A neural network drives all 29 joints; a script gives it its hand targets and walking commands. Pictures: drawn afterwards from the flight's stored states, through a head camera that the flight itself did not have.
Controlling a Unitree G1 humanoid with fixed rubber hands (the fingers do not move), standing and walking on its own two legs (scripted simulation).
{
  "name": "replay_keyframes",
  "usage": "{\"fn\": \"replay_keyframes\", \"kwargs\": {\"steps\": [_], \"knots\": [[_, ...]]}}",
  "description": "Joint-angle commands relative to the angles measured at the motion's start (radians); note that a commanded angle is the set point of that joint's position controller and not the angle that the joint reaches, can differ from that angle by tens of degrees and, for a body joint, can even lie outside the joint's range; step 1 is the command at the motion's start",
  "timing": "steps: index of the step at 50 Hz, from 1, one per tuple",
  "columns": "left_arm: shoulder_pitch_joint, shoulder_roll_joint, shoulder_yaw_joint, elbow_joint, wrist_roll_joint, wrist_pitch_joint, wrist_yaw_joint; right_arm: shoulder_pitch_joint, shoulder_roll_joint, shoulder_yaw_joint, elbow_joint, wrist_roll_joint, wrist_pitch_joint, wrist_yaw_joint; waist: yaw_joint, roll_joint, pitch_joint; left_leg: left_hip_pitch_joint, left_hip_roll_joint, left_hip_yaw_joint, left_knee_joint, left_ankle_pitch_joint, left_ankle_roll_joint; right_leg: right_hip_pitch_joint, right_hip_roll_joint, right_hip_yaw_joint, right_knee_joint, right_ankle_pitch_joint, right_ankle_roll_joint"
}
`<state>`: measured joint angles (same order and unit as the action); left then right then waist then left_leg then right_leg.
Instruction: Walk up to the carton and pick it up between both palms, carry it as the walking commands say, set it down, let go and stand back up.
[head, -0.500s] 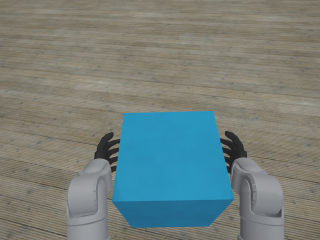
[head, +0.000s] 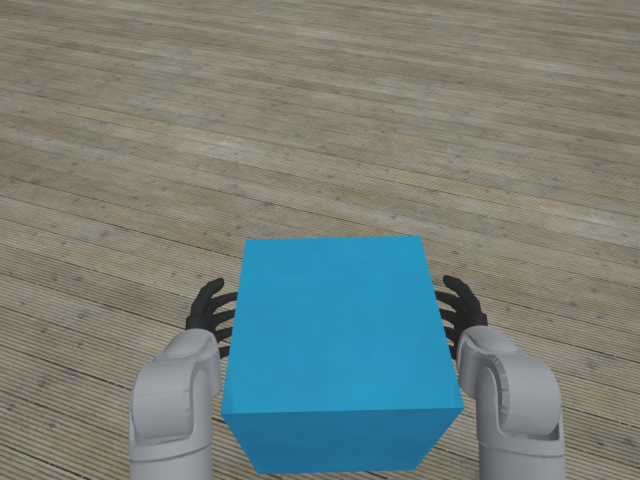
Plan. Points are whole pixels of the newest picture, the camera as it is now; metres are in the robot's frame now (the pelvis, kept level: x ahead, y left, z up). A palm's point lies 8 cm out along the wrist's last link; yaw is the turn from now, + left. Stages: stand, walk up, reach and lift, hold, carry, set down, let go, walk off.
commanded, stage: carry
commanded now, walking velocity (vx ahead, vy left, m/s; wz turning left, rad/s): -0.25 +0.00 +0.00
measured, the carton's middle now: (334, 361) +0.27 +0.02 +0.01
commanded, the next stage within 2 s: none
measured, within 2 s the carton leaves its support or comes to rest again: neither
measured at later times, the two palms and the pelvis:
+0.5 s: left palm out of the picture +0.09 +0.10 +0.10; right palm out of the picture +0.07 -0.19 +0.08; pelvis -0.19 -0.03 +0.00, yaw -2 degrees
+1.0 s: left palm out of the picture -0.10 +0.12 +0.09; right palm out of the picture -0.11 -0.18 +0.08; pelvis -0.38 -0.03 -0.01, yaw -2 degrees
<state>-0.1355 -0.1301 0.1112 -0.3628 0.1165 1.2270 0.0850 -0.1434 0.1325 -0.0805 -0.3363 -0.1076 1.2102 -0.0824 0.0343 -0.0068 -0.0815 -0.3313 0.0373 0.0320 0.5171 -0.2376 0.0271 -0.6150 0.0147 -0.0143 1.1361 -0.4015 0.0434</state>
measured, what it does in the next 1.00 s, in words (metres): walks backwards: right foot, then left foot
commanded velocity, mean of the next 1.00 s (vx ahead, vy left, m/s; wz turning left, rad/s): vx -0.25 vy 0.00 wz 0.00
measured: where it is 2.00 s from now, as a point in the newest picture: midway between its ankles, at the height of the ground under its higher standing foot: outside the picture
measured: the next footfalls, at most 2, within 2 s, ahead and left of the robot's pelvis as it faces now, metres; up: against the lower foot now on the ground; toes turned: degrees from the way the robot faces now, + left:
right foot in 0.22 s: -0.08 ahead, -0.14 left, +0.00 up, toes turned -6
left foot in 0.62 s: -0.25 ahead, +0.10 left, +0.00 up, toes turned +3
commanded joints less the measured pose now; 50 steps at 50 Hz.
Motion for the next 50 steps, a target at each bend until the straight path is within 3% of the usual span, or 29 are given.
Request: {"fn": "replay_keyframes", "kwargs": {"steps": [1,6,8,9,10,11,12,13,14,15,16,18,21,23,27,29,30,31,32,33,34,35,37,38,42,46,48,49,50], "knots": [[-0.508,-0.890,-0.747,-0.069,-0.436,-0.008,-0.252,-0.376,0.863,0.619,-0.048,0.369,0.001,0.256,-0.034,0.176,-0.200,0.160,0.206,-0.110,-0.099,0.444,0.103,-0.011,-0.014,-0.010,0.032,-0.042,0.025],[-0.465,-0.880,-0.725,-0.049,-0.420,0.004,-0.246,-0.371,0.849,0.622,-0.044,0.349,0.013,0.253,-0.053,0.252,-0.267,0.223,0.245,-0.219,-0.137,0.474,0.127,0.133,0.002,-0.061,-0.367,-0.141,-0.003],[-0.438,-0.882,-0.709,-0.033,-0.409,0.004,-0.248,-0.371,0.853,0.638,-0.045,0.348,0.014,0.254,-0.052,0.247,-0.288,0.237,0.243,-0.230,-0.123,0.496,0.118,0.216,0.011,-0.077,-0.565,-0.057,-0.017],[-0.422,-0.885,-0.702,-0.025,-0.404,0.002,-0.251,-0.373,0.855,0.647,-0.044,0.350,0.013,0.254,-0.044,0.219,-0.303,0.216,0.226,-0.201,-0.105,0.475,0.086,0.301,0.001,-0.097,-0.728,0.067,-0.017],[-0.420,-0.887,-0.698,-0.022,-0.402,0.001,-0.254,-0.383,0.862,0.658,-0.048,0.356,0.011,0.254,-0.045,0.171,-0.299,0.127,0.196,-0.177,-0.082,0.392,0.039,0.409,-0.049,-0.049,-0.821,0.132,-0.025],[-0.427,-0.883,-0.693,-0.028,-0.400,0.001,-0.258,-0.399,0.872,0.669,-0.053,0.363,0.009,0.253,-0.046,0.052,-0.288,-0.011,0.153,-0.134,-0.011,0.220,-0.009,0.515,-0.149,0.055,-0.856,0.157,-0.031],[-0.376,-0.885,-0.670,0.012,-0.372,-0.008,-0.263,-0.419,0.879,0.688,-0.081,0.367,0.012,0.255,-0.031,-0.234,-0.235,-0.237,0.013,0.018,0.116,-0.138,-0.070,0.517,-0.412,0.296,-0.821,0.440,-0.142],[-0.413,-0.909,-0.676,-0.024,-0.384,-0.017,-0.265,-0.482,0.900,0.694,-0.099,0.380,0.005,0.255,-0.018,-0.278,-0.205,-0.256,-0.021,0.019,0.410,-0.383,-0.074,0.401,-0.482,0.282,-0.796,0.697,-0.226],[-0.444,-0.910,-0.669,-0.054,-0.393,-0.017,-0.268,-0.507,0.916,0.712,-0.100,0.398,-0.003,0.256,-0.013,-0.183,-0.201,-0.237,-0.054,-0.083,0.583,-0.374,-0.053,0.368,-0.430,0.227,-0.776,0.738,-0.236],[-0.442,-0.912,-0.672,-0.077,-0.391,-0.023,-0.269,-0.511,0.931,0.732,-0.113,0.420,-0.011,0.257,-0.019,-0.113,-0.199,-0.244,-0.065,-0.106,0.682,-0.294,-0.043,0.350,-0.377,0.155,-0.765,0.680,-0.202],[-0.434,-0.907,-0.669,-0.086,-0.387,-0.025,-0.268,-0.516,0.940,0.739,-0.130,0.434,-0.013,0.255,-0.023,-0.116,-0.198,-0.273,-0.061,-0.102,0.735,-0.222,-0.045,0.364,-0.334,0.112,-0.755,0.617,-0.175],[-0.420,-0.883,-0.655,-0.077,-0.377,-0.023,-0.265,-0.531,0.921,0.734,-0.143,0.440,-0.012,0.244,-0.024,-0.142,-0.213,-0.286,-0.072,-0.071,0.773,-0.166,-0.068,0.400,-0.278,0.077,-0.730,0.595,-0.166],[-0.373,-0.852,-0.634,-0.047,-0.370,-0.013,-0.268,-0.478,0.892,0.729,-0.120,0.422,0.002,0.226,-0.025,-0.179,-0.238,-0.254,-0.074,-0.031,0.589,-0.194,-0.075,0.460,-0.262,0.129,-0.746,0.524,-0.162],[-0.372,-0.844,-0.631,-0.030,-0.372,-0.008,-0.271,-0.455,0.882,0.715,-0.096,0.411,0.011,0.221,-0.020,-0.214,-0.251,-0.214,-0.073,-0.006,0.450,-0.249,-0.069,0.492,-0.280,0.181,-0.771,0.512,-0.182],[-0.372,-0.865,-0.652,-0.019,-0.370,-0.007,-0.267,-0.420,0.886,0.687,-0.056,0.398,0.015,0.229,-0.014,-0.225,-0.285,-0.086,-0.071,0.021,0.153,-0.290,-0.043,0.504,-0.304,0.224,-0.798,0.480,-0.213],[-0.375,-0.874,-0.669,-0.025,-0.368,-0.008,-0.261,-0.407,0.896,0.685,-0.039,0.397,0.013,0.237,-0.024,-0.186,-0.314,0.063,-0.057,0.048,-0.098,-0.137,-0.037,0.447,-0.291,0.178,-0.772,0.449,-0.161],[-0.380,-0.876,-0.675,-0.026,-0.366,-0.009,-0.258,-0.414,0.900,0.688,-0.034,0.399,0.012,0.242,-0.018,-0.136,-0.306,0.160,-0.017,0.017,-0.197,-0.074,-0.036,0.365,-0.259,0.143,-0.747,0.378,-0.106],[-0.381,-0.875,-0.685,-0.027,-0.363,-0.012,-0.254,-0.412,0.905,0.690,-0.030,0.401,0.012,0.248,-0.013,-0.030,-0.300,0.252,0.082,-0.096,-0.248,-0.071,-0.028,0.250,-0.213,0.105,-0.684,0.228,-0.056],[-0.437,-0.874,-0.709,-0.077,-0.393,-0.013,-0.262,-0.391,0.913,0.662,-0.007,0.387,-0.004,0.256,-0.032,0.254,-0.243,0.214,0.336,-0.356,-0.257,0.062,0.080,0.060,-0.082,-0.047,-0.556,0.046,0.013],[-0.500,-0.894,-0.730,-0.106,-0.407,-0.021,-0.264,-0.436,0.941,0.676,-0.055,0.396,-0.011,0.262,-0.038,0.260,-0.160,0.089,0.405,-0.338,-0.235,0.317,0.150,0.040,-0.054,-0.050,-0.281,-0.133,0.005],[-0.528,-0.920,-0.746,-0.103,-0.421,-0.025,-0.265,-0.436,0.941,0.671,-0.070,0.397,-0.011,0.262,-0.042,0.186,-0.147,0.045,0.370,-0.287,-0.200,0.416,0.168,0.043,-0.019,0.031,-0.085,-0.140,-0.008],[-0.535,-0.925,-0.749,-0.099,-0.432,-0.028,-0.266,-0.437,0.928,0.660,-0.079,0.398,-0.011,0.261,-0.038,0.139,-0.140,0.036,0.320,-0.208,-0.175,0.407,0.143,0.037,-0.023,0.057,0.004,-0.098,-0.011],[-0.536,-0.914,-0.760,-0.106,-0.441,-0.023,-0.257,-0.413,0.894,0.637,-0.078,0.391,-0.011,0.258,-0.035,0.161,-0.148,0.095,0.244,-0.115,-0.140,0.426,0.108,-0.014,-0.009,0.042,0.104,-0.011,0.006],[-0.521,-0.901,-0.755,-0.096,-0.438,-0.019,-0.255,-0.393,0.877,0.625,-0.068,0.382,-0.009,0.257,-0.034,0.163,-0.162,0.124,0.227,-0.108,-0.119,0.449,0.105,-0.019,-0.006,0.027,0.122,-0.007,0.019],[-0.490,-0.873,-0.754,-0.085,-0.440,-0.006,-0.246,-0.360,0.842,0.606,-0.063,0.359,0.000,0.253,-0.039,0.215,-0.231,0.226,0.214,-0.150,-0.098,0.523,0.109,0.039,0.001,-0.031,-0.116,-0.089,0.030],[-0.449,-0.880,-0.724,-0.050,-0.417,0.004,-0.245,-0.365,0.845,0.620,-0.053,0.347,0.012,0.253,-0.054,0.262,-0.270,0.252,0.251,-0.238,-0.127,0.537,0.128,0.167,0.009,-0.060,-0.443,-0.120,-0.007],[-0.416,-0.887,-0.707,-0.028,-0.407,0.002,-0.249,-0.373,0.853,0.638,-0.050,0.350,0.012,0.255,-0.043,0.223,-0.295,0.246,0.231,-0.212,-0.090,0.536,0.095,0.284,0.005,-0.084,-0.699,0.054,-0.012],[-0.412,-0.892,-0.702,-0.022,-0.405,0.001,-0.253,-0.380,0.862,0.649,-0.049,0.354,0.010,0.255,-0.042,0.188,-0.297,0.171,0.206,-0.188,-0.074,0.472,0.052,0.392,-0.037,-0.058,-0.808,0.148,-0.018],[-0.420,-0.890,-0.699,-0.027,-0.404,0.000,-0.258,-0.398,0.875,0.662,-0.053,0.362,0.007,0.254,-0.043,0.089,-0.289,0.048,0.166,-0.155,-0.017,0.309,0.003,0.495,-0.117,0.032,-0.858,0.177,-0.024]]}}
